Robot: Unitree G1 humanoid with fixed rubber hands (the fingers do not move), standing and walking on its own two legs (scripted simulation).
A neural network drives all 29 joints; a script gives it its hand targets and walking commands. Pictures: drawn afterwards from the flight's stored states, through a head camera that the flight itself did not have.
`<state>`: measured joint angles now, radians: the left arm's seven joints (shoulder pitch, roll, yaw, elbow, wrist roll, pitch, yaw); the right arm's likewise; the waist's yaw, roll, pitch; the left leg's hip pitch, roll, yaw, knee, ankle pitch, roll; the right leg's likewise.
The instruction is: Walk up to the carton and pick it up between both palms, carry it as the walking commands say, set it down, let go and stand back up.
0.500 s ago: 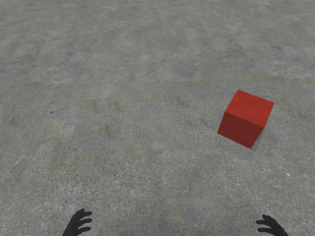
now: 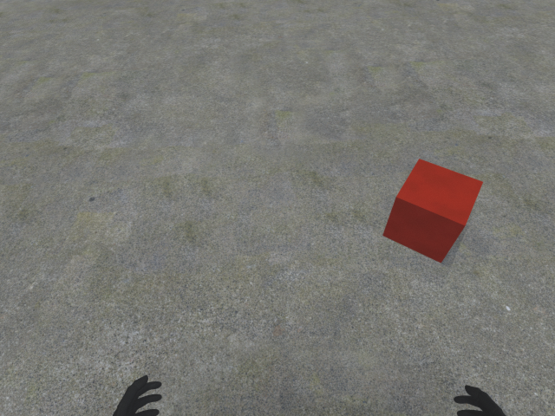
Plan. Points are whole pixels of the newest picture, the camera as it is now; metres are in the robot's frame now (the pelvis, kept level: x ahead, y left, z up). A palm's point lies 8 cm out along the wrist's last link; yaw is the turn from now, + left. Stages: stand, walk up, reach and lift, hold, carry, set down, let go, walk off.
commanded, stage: stand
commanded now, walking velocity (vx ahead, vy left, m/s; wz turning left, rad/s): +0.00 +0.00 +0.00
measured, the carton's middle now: (429, 210) +0.93 -0.59 -0.62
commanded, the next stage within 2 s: walk up in 0.82 s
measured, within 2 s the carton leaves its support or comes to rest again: neither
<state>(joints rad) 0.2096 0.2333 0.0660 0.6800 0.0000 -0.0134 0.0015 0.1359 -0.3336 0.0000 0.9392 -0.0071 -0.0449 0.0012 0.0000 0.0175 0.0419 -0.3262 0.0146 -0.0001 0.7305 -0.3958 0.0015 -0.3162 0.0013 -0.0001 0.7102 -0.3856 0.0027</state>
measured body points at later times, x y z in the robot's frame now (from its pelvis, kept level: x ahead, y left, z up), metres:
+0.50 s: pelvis -0.01 +0.00 +0.00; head +0.00 +0.00 +0.45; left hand +0.12 +0.26 -0.11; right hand +0.09 -0.29 -0.12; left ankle +0.00 +0.12 -0.72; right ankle +0.00 -0.12 -0.72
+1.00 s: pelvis -0.03 -0.01 +0.00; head -0.03 -0.01 +0.45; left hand +0.10 +0.25 -0.11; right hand +0.07 -0.30 -0.13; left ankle +0.00 +0.12 -0.72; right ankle +0.00 -0.12 -0.72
